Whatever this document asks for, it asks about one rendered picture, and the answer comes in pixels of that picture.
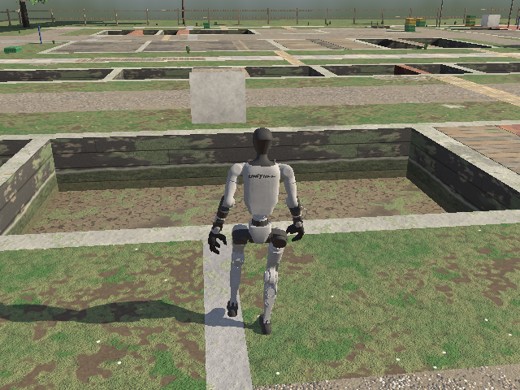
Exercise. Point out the robot right forearm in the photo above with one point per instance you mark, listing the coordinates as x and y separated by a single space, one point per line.
296 214

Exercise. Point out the right robot foot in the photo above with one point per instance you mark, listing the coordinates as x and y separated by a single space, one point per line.
266 328

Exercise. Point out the robot left forearm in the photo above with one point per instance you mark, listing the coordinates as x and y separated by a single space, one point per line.
220 218

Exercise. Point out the left robot thigh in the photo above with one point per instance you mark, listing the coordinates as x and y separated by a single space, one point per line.
240 235

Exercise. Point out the robot right upper arm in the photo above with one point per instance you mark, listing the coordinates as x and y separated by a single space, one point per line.
290 185

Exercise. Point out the robot right hand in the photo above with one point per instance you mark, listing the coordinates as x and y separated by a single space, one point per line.
293 229

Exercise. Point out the robot left upper arm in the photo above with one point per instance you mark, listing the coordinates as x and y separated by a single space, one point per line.
231 184

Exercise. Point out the robot left hand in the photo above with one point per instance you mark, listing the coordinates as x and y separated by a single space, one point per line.
212 241

